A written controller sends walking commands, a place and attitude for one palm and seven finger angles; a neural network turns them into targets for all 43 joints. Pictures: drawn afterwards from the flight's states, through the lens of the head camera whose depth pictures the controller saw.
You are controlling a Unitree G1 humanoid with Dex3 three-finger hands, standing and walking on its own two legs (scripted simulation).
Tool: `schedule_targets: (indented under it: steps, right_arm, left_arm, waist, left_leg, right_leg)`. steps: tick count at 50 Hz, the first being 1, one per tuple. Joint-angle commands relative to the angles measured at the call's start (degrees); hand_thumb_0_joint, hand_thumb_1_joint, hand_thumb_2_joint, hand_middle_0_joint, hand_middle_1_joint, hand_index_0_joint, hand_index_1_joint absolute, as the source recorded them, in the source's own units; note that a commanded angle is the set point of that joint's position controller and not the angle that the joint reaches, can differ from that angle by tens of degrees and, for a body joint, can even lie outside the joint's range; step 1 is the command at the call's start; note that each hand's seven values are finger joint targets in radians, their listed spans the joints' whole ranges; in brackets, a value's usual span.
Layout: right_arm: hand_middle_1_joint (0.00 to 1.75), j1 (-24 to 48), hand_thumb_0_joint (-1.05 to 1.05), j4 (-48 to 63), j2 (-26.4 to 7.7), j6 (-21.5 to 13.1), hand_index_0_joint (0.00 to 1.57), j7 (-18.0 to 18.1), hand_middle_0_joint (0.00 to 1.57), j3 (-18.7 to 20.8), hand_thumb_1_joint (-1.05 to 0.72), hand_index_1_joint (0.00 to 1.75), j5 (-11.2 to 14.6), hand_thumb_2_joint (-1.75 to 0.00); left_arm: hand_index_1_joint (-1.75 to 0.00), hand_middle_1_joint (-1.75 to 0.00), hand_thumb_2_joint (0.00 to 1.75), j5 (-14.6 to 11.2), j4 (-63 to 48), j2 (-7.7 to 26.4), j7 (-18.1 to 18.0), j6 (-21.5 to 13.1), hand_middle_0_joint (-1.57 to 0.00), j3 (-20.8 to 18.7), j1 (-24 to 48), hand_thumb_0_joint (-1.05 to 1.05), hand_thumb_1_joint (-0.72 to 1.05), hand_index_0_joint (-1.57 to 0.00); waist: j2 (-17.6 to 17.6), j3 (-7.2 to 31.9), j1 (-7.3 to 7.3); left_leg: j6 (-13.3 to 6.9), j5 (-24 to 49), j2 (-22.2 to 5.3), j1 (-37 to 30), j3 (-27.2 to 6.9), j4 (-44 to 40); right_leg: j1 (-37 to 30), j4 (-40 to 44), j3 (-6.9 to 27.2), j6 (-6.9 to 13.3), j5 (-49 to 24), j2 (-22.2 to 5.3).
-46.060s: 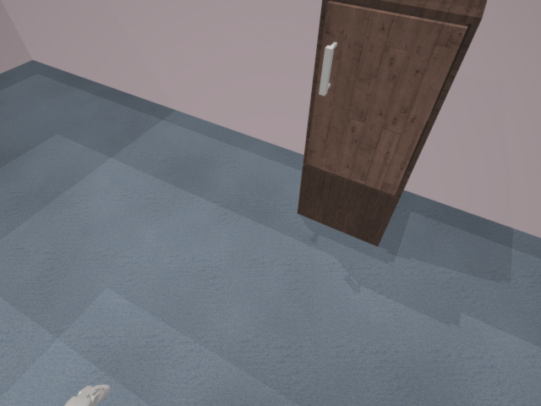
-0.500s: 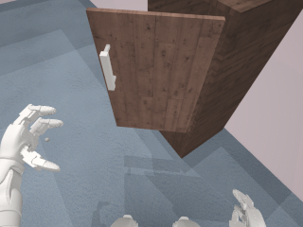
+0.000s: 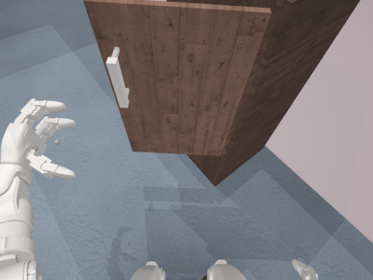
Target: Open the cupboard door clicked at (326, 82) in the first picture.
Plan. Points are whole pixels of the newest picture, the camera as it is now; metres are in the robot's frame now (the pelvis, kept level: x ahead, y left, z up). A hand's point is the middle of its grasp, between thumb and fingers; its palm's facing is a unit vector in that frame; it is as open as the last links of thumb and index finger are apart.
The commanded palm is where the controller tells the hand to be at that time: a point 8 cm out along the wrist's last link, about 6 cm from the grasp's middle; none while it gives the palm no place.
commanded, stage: move the hooked fingers beside the handle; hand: left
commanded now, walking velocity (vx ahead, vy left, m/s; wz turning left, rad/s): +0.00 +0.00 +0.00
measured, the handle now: (120, 79) +0.56 +0.18 +0.06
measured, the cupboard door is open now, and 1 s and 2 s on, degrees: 50 50 50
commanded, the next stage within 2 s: slide the fingers in behind the handle in 1.78 s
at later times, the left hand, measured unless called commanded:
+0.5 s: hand (72, 116) +0.43 +0.26 +0.07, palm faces +0.02 -1.00 -0.02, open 13.9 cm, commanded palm +0.42 +0.30 +0.06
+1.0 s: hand (84, 91) +0.51 +0.25 +0.07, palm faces +0.00 -1.00 -0.01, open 13.9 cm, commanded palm +0.49 +0.30 +0.06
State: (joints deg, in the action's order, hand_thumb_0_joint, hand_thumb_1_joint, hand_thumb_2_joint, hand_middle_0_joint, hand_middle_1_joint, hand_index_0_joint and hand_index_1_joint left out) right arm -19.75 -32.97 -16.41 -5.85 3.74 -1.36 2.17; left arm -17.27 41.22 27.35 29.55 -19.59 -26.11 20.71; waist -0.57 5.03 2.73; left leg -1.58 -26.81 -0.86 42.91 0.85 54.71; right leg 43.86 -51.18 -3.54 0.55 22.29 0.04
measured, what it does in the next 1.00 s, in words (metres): stands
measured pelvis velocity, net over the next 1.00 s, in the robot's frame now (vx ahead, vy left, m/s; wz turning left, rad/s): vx -0.01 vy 0.01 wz -0.03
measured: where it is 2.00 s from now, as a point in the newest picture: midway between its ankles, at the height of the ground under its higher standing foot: outside the picture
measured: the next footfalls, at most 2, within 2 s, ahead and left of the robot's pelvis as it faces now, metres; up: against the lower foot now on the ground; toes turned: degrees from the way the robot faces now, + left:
none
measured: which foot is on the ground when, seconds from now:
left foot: down 0.00-1.00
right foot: down 0.00-1.00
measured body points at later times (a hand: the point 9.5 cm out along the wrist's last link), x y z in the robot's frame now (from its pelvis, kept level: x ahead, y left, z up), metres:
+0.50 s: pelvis -0.01 +0.01 -0.01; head +0.10 +0.02 +0.43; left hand +0.43 +0.31 +0.07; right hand +0.05 -0.26 -0.11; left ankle +0.00 +0.10 -0.69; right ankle +0.02 -0.12 -0.69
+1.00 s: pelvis -0.01 +0.01 -0.02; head +0.14 +0.03 +0.40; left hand +0.50 +0.31 +0.07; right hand -0.02 -0.27 -0.12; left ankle -0.01 +0.10 -0.69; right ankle +0.02 -0.12 -0.69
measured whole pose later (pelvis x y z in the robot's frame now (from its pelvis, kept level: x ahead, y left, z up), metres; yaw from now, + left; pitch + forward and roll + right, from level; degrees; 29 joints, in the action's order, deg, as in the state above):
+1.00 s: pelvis -0.01 +0.01 -0.02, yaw -2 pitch +23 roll -4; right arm -23.1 -34.1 -16.8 3.3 2.5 -3.4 0.3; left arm -6.5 71.1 41.5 25.4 -20.2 -28.9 54.2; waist -0.7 4.1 10.8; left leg -2.1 -27.9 -2.2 55.6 0.5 60.8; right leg 55.7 -54.7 -3.8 0.2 21.8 1.2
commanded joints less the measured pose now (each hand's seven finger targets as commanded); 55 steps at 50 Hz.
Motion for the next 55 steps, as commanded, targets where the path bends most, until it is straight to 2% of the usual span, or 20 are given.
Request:
schedule_targets:
  steps: [1,3,6,8,11,13,17,23,25,27,30,32,35,36,39,41,43,46,49,55]
  right_arm:
    - [0.30,-2.7,0.00,5.4,-9.4,-1.7,0.20,1.0,0.20,3.7,-0.90,0.30,0.5,-0.90]
    - [0.30,-3.4,0.00,5.1,-9.5,-1.2,0.20,0.9,0.20,3.8,-0.90,0.30,0.2,-0.90]
    - [0.30,-3.8,0.00,5.3,-9.2,-0.7,0.20,0.3,0.20,3.9,-0.90,0.30,0.0,-0.90]
    - [0.30,-4.4,0.00,4.9,-9.3,-0.1,0.20,0.1,0.20,4.0,-0.90,0.30,-0.2,-0.90]
    - [0.30,-4.4,0.00,4.8,-9.2,0.8,0.20,-0.3,0.20,3.9,-0.90,0.30,-0.1,-0.90]
    - [0.30,-4.9,0.00,4.2,-9.6,1.6,0.20,-0.1,0.20,3.7,-0.90,0.30,-0.2,-0.90]
    - [0.30,-5.3,0.00,4.4,-9.6,2.5,0.20,-0.1,0.20,3.4,-0.90,0.30,-0.2,-0.90]
    - [0.30,-6.7,0.00,2.4,-10.0,3.6,0.20,0.1,0.20,3.4,-0.90,0.30,-0.5,-0.90]
    - [0.30,-7.1,0.00,1.7,-10.4,4.0,0.20,0.3,0.20,3.1,-0.90,0.30,-0.6,-0.90]
    - [0.30,-7.5,0.00,1.4,-10.2,4.2,0.20,0.3,0.20,3.0,-0.90,0.30,-0.7,-0.90]
    - [0.30,-8.8,0.00,1.5,-10.8,5.2,0.20,0.2,0.20,3.0,-0.90,0.30,-0.8,-0.90]
    - [0.30,-9.1,0.00,1.7,-10.5,5.5,0.20,0.1,0.20,2.9,-0.90,0.30,-0.9,-0.90]
    - [0.30,-10.1,0.00,1.3,-11.2,6.2,0.20,0.0,0.20,2.8,-0.90,0.30,-1.1,-0.90]
    - [0.30,-10.2,0.00,1.2,-11.1,6.3,0.20,0.0,0.20,2.7,-0.90,0.30,-1.1,-0.90]
    - [0.30,-11.3,0.00,1.3,-11.5,6.8,0.20,0.0,0.20,2.9,-0.90,0.30,-1.5,-0.90]
    - [0.30,-11.7,0.00,1.4,-11.2,7.1,0.20,-0.3,0.20,2.8,-0.90,0.30,-1.6,-0.90]
    - [0.30,-12.4,0.00,1.1,-11.5,7.6,0.20,-0.3,0.20,2.6,-0.90,0.30,-1.7,-0.90]
    - [0.30,-12.9,0.00,0.9,-11.7,8.1,0.20,-0.2,0.20,2.2,-0.90,0.30,-1.6,-0.90]
    - [0.30,-13.8,0.00,1.3,-12.1,8.4,0.20,-0.1,0.20,2.0,-0.90,0.30,-1.9,-0.90]
    - [0.30,-14.6,0.00,2.2,-11.9,9.3,0.20,-1.0,0.20,2.3,-0.90,0.30,-2.2,-0.90]
  left_arm:
    - [-1.20,-1.20,0.30,0.1,-7.7,14.8,-0.3,-2.3,-0.30,-0.9,21.5,0.00,-0.50,-0.30]
    - [-1.20,-1.20,0.30,0.9,-8.4,16.9,-0.9,-2.5,-0.30,-2.1,23.7,0.00,-0.50,-0.30]
    - [-1.20,-1.20,0.30,1.8,-9.3,16.0,-2.4,-3.3,-0.30,-1.5,22.9,0.00,-0.50,-0.30]
    - [-1.20,-1.20,0.30,1.6,-8.5,16.5,-3.3,-3.9,-0.30,-2.1,24.6,0.00,-0.50,-0.30]
    - [-1.20,-1.20,0.30,2.2,-4.8,15.2,-4.3,-3.6,-0.30,-1.4,24.9,0.00,-0.50,-0.30]
    - [-1.20,-1.20,0.30,2.9,-0.4,17.4,-4.8,-3.2,-0.30,-2.8,27.3,0.00,-0.50,-0.30]
    - [-1.20,-1.20,0.30,4.5,2.0,17.6,-4.8,-4.1,-0.30,-1.1,33.0,0.00,-0.50,-0.30]
    - [-1.20,-1.20,0.30,4.9,5.0,21.0,-3.9,-7.5,-0.30,-2.4,42.1,0.00,-0.50,-0.30]
    - [-1.20,-1.20,0.30,5.4,8.6,22.1,-3.6,-7.1,-0.30,-2.4,44.1,0.00,-0.50,-0.30]
    - [-1.20,-1.20,0.30,5.7,9.3,21.6,-3.2,-6.8,-0.30,-1.2,46.5,0.00,-0.50,-0.30]
    - [-1.20,-1.20,0.30,6.6,12.1,25.6,-2.9,-5.6,-0.30,-3.6,44.3,0.00,-0.50,-0.30]
    - [-1.20,-1.20,0.30,6.5,12.2,23.2,-2.8,-5.4,-0.30,-1.5,46.6,0.00,-0.50,-0.30]
    - [-1.20,-1.20,0.30,7.1,13.7,27.2,-3.4,-5.2,-0.30,-3.9,48.6,0.00,-0.50,-0.30]
    - [-1.20,-1.20,0.30,7.0,14.4,26.2,-3.5,-5.2,-0.30,-2.9,50.0,0.00,-0.50,-0.30]
    - [-1.20,-1.20,0.30,7.7,13.5,30.2,-3.9,-5.8,-0.30,-5.8,50.9,0.00,-0.50,-0.30]
    - [-1.20,-1.20,0.30,8.2,13.0,29.4,-4.1,-6.0,-0.30,-4.8,51.6,0.00,-0.50,-0.30]
    - [-1.20,-1.20,0.30,8.7,16.4,30.5,-3.9,-5.3,-0.30,-5.3,51.3,0.00,-0.50,-0.30]
    - [-1.20,-1.20,0.30,9.6,18.9,30.2,-4.1,-3.7,-0.30,-3.3,55.7,0.00,-0.50,-0.30]
    - [-1.20,-1.20,0.30,10.3,18.5,34.4,-4.1,-3.9,-0.30,-5.8,56.6,0.00,-0.50,-0.30]
    - [-1.20,-1.20,0.30,9.6,16.0,33.7,-3.0,-4.5,-0.30,-6.4,51.6,0.00,-0.50,-0.30]
  waist:
    - [-4.5,18.3,1.66]
    - [-6.6,21.4,1.00]
    - [-8.5,24.1,0.19]
    - [-6.3,24.7,0.64]
    - [-5.0,22.0,1.07]
    - [-2.5,20.0,1.56]
    - [-4.2,19.9,2.49]
    - [-6.0,24.8,3.85]
    - [-5.5,22.9,4.49]
    - [-7.5,23.5,4.97]
    - [-6.9,25.6,4.20]
    - [-7.4,25.0,5.14]
    - [-6.9,25.3,5.48]
    - [-6.7,24.4,6.29]
    - [-8.1,28.3,5.62]
    - [-9.3,29.5,5.79]
    - [-7.9,27.6,6.38]
    - [-7.2,24.1,8.54]
    - [-9.4,28.0,7.91]
    - [-11.0,32.0,6.44]
  left_leg:
    - [0.5,18.9,0.2,-10.0,-2.9,-7.6]
    - [0.8,21.8,0.0,-12.0,-3.1,-7.2]
    - [1.7,27.2,-0.4,-15.8,-4.1,-7.0]
    - [1.9,29.5,-0.7,-16.3,-4.4,-6.5]
    - [1.5,25.8,-0.6,-13.4,-3.7,-6.8]
    - [1.0,22.8,-0.4,-9.9,-3.4,-6.8]
    - [0.6,20.5,-0.2,-8.7,-3.2,-6.3]
    - [0.6,20.2,-0.4,-10.6,-3.7,-4.5]
    - [0.4,18.0,-0.4,-8.4,-4.0,-4.4]
    - [0.3,18.9,-0.2,-8.8,-4.0,-3.9]
    - [0.2,20.9,-0.3,-8.1,-3.8,-3.4]
    - [0.1,21.8,-0.3,-8.0,-3.9,-3.0]
    - [0.0,20.5,-0.6,-6.5,-3.9,-2.4]
    - [-0.2,19.9,-0.5,-6.1,-3.9,-2.3]
    - [0.0,22.5,-0.6,-7.3,-3.8,-1.7]
    - [-0.1,23.3,-0.6,-7.8,-3.7,-1.3]
    - [-0.1,23.1,-0.9,-6.5,-3.8,-1.1]
    - [-0.6,19.4,-0.8,-3.1,-3.9,-0.9]
    - [-0.4,22.5,-0.9,-4.7,-4.1,-0.1]
    - [0.1,28.8,-1.4,-8.5,-4.3,0.1]
  right_leg:
    - [-9.0,4.5,1.4,0.8,-13.0,1.2]
    - [-9.5,3.9,1.5,1.0,-14.2,1.2]
    - [-8.2,3.4,1.0,1.1,-14.9,1.3]
    - [-8.2,3.2,0.8,0.9,-16.0,1.6]
    - [-7.9,3.5,0.8,0.8,-14.9,1.5]
    - [-8.6,3.4,1.0,0.8,-14.6,1.5]
    - [-7.4,3.1,1.4,1.0,-13.2,1.4]
    - [-6.0,2.5,2.0,0.8,-12.6,1.7]
    - [-4.9,2.4,1.9,0.8,-11.0,1.6]
    - [-4.2,2.2,1.9,1.0,-11.5,1.6]
    - [-5.5,1.9,2.1,0.7,-13.6,1.7]
    - [-4.3,1.5,1.8,0.8,-14.0,1.9]
    - [-3.8,1.5,2.1,0.5,-13.2,1.9]
    - [-3.3,1.8,2.1,0.4,-13.0,1.9]
    - [-4.6,1.2,2.3,0.4,-15.0,2.1]
    - [-4.5,1.1,2.4,0.3,-15.6,2.1]
    - [-3.7,1.0,2.2,0.4,-15.3,2.4]
    - [-1.8,1.5,2.3,0.0,-13.1,2.3]
    - [-2.5,0.6,2.4,0.3,-15.2,2.5]
    - [-3.6,0.0,1.7,0.4,-18.9,2.8]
